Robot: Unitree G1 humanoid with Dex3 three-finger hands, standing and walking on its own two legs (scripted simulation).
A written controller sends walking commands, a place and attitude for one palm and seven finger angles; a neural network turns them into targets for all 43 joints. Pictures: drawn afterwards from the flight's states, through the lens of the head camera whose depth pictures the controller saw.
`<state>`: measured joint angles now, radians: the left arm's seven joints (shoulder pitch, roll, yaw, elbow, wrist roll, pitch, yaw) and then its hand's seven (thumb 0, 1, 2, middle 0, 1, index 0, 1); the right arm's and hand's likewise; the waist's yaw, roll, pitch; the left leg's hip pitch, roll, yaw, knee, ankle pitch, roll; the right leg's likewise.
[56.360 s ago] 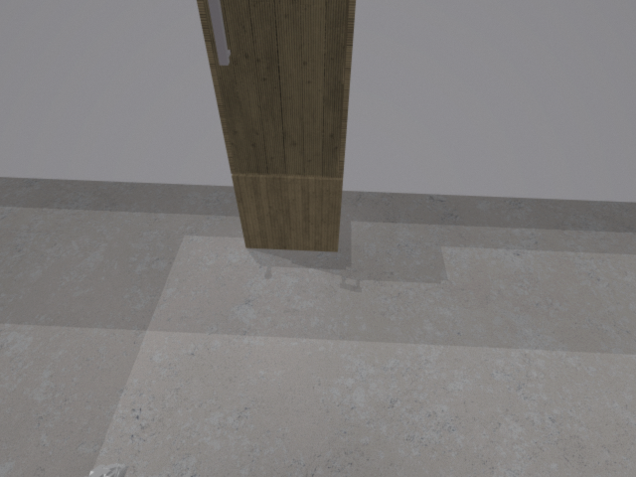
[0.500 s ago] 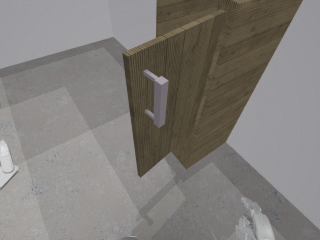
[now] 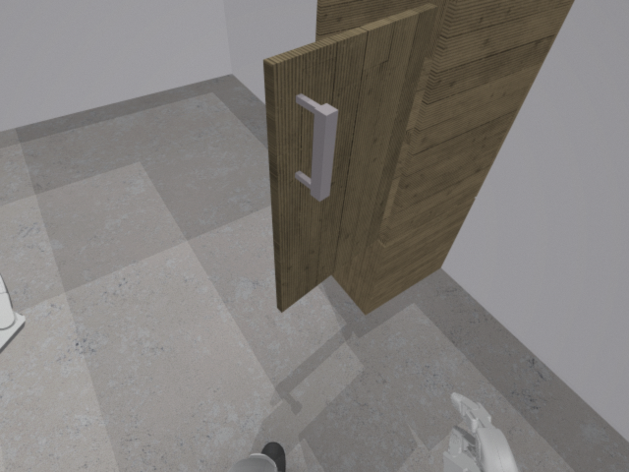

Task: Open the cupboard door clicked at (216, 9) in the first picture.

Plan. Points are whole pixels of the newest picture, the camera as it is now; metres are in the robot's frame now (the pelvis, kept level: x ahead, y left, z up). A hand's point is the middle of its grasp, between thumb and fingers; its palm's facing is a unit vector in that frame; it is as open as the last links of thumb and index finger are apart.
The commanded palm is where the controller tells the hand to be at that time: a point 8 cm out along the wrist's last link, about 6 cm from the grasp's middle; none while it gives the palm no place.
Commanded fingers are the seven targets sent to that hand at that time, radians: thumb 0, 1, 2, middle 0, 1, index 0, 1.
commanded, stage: stop stepping back and stand still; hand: left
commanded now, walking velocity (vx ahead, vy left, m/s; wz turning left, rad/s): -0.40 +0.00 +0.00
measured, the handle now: (312, 149) +0.52 +0.05 +0.14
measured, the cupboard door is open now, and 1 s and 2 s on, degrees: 99 99 99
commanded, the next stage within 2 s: let the arm hang, fingers relaxed in 0.94 s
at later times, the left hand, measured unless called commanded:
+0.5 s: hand out of the picture +0.08 +0.26 +0.19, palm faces +0.42 -0.76 -0.49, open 7.4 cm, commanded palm +0.03 +0.29 +0.19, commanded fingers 0.00 0.90 0.90 -0.20 -0.30 -0.20 -0.30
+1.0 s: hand out of the picture +0.07 +0.27 +0.18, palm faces +0.46 -0.74 -0.48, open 7.4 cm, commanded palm +0.01 +0.31 +0.19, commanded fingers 0.00 0.90 0.90 -0.20 -0.30 -0.20 -0.30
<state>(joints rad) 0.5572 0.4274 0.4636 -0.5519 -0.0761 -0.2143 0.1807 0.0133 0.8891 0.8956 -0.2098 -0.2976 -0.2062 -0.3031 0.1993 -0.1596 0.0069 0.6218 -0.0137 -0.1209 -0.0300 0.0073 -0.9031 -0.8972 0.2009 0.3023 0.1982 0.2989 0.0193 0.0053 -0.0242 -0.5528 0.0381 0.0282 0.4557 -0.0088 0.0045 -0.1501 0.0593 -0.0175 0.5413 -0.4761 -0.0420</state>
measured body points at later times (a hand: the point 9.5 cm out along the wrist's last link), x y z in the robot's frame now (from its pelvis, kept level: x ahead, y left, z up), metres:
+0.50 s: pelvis -0.11 +0.00 +0.02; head -0.12 -0.01 +0.47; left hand +0.05 +0.29 +0.22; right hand +0.04 -0.24 -0.07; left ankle -0.03 +0.10 -0.69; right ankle -0.12 -0.08 -0.72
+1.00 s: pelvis -0.12 +0.01 +0.01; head -0.11 +0.00 +0.46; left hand +0.04 +0.31 +0.21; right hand +0.04 -0.21 -0.09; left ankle -0.12 +0.15 -0.72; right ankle -0.12 -0.08 -0.72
